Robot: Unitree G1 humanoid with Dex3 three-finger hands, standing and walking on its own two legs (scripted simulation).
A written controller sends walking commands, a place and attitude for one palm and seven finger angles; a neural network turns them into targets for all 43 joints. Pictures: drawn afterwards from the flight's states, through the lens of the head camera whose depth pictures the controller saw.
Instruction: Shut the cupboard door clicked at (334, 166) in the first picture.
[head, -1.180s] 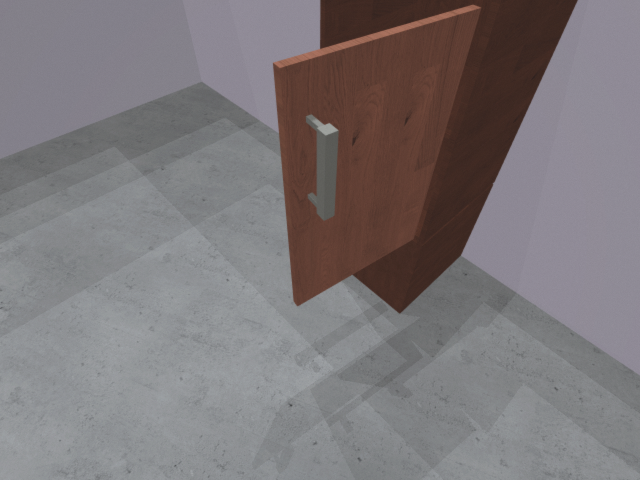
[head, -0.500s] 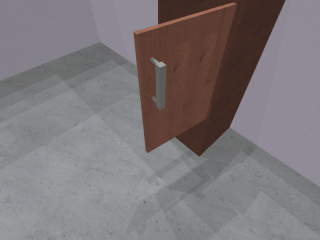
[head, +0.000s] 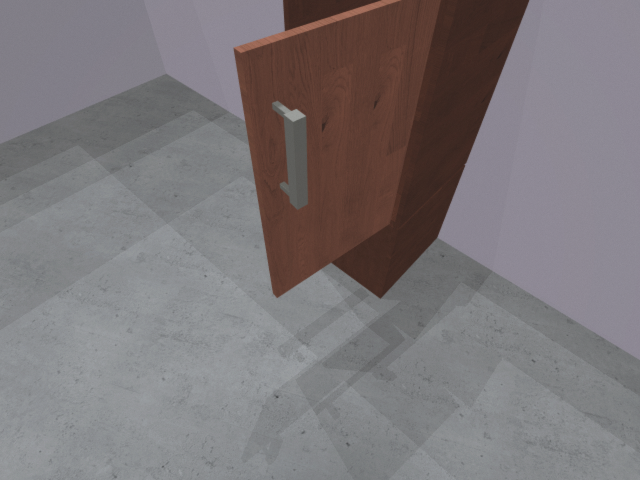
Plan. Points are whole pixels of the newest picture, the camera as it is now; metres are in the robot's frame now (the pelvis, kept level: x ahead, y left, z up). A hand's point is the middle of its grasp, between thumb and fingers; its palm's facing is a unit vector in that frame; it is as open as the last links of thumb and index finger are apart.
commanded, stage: walk to a spot facing it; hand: left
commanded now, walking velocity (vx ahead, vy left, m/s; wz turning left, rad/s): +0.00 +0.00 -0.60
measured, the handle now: (289, 157) +0.56 +0.09 +0.08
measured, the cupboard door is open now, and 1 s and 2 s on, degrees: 81 81 81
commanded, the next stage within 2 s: none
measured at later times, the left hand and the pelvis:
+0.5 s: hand out of the picture +0.08 +0.17 -0.16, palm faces -0.20 -0.94 -0.28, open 7.4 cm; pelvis -0.01 -0.02 +0.00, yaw -15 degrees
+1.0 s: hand (260, 441) +0.20 +0.11 -0.17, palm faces -0.53 -0.80 -0.28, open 7.4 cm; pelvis -0.01 -0.02 -0.02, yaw -34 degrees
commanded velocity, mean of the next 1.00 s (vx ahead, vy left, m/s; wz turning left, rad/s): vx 0.00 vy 0.00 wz -0.60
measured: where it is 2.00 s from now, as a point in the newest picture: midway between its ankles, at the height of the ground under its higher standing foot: outside the picture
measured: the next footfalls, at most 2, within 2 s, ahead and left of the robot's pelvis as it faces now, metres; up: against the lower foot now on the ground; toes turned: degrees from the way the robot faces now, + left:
left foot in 0.64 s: +0.07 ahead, +0.11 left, +0.00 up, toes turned -21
right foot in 0.96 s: -0.05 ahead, -0.14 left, +0.00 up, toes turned -36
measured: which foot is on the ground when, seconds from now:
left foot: down 0.00-0.26, up 0.28-0.62, down 0.64-0.96, up 0.98-1.00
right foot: down 0.00-0.64, up 0.66-0.94, down 0.96-1.00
